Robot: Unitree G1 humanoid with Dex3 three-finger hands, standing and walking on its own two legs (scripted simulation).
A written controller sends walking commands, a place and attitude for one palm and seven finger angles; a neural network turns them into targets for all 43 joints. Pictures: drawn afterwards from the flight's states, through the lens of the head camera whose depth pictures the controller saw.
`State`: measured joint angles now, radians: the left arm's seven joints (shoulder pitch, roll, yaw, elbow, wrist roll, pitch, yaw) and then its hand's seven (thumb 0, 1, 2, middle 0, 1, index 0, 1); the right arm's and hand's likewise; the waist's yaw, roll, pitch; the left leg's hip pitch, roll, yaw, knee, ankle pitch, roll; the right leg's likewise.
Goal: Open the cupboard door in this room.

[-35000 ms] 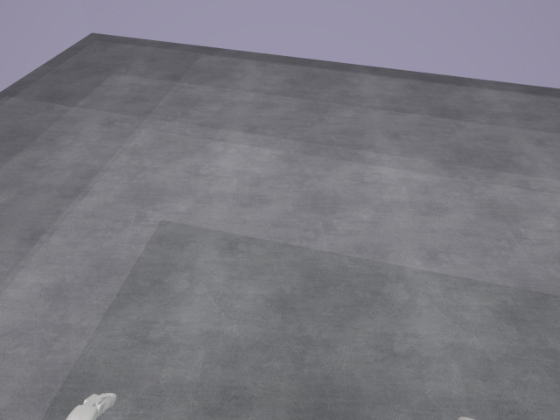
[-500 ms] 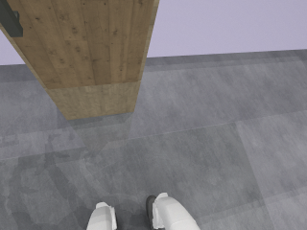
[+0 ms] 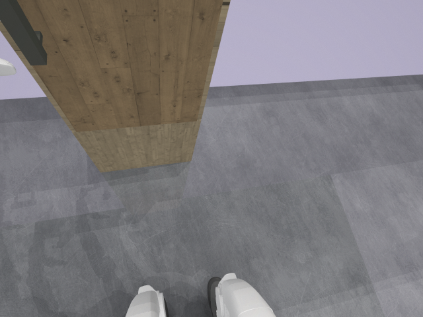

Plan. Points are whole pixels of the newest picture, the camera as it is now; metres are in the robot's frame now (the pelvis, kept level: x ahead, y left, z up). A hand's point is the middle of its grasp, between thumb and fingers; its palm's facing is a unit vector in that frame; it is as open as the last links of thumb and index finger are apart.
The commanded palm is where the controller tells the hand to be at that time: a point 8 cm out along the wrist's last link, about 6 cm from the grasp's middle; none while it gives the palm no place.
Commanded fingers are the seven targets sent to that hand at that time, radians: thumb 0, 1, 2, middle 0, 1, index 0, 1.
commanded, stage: slide the fingers in behind the handle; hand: left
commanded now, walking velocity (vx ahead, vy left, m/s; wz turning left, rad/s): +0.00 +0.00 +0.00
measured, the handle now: (15, 8) +0.60 +0.23 +0.12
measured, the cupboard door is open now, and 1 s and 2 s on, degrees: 0 0 0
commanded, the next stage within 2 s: close the thumb around the handle in 1.26 s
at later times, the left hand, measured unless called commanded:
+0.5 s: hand out of the picture +0.54 +0.26 +0.12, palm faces +0.10 -0.99 +0.00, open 14.8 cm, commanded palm +0.54 +0.26 +0.11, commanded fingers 0.00 -0.50 0.30 -0.30 -1.20 -0.30 -1.20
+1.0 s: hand (27, 34) +0.55 +0.21 +0.12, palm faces +0.06 -1.00 +0.05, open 14.1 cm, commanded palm +0.54 +0.24 +0.11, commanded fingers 0.00 -0.50 0.30 -0.30 -1.20 -0.30 -1.20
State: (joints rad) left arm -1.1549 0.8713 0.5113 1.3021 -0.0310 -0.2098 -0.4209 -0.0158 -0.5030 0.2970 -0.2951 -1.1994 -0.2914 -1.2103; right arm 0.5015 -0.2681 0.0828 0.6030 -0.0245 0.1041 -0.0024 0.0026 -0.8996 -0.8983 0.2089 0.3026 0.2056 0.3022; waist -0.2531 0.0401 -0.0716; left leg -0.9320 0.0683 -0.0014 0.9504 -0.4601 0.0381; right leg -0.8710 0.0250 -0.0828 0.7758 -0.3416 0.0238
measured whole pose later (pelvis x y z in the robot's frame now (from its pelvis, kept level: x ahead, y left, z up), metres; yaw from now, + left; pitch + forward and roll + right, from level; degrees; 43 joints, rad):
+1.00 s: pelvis +0.00 -0.02 +0.00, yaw +2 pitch +23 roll -5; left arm -1.20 0.69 0.41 1.36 -0.06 -0.26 -0.29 -0.02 -0.50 0.30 -0.27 -1.20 -0.27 -1.22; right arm 0.43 -0.27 0.06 0.65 -0.03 0.03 0.00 0.00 -0.90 -0.90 0.21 0.30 0.20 0.30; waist -0.23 0.04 -0.07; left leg -0.89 0.05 -0.03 0.94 -0.45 0.02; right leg -0.83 0.01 -0.11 0.80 -0.37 0.00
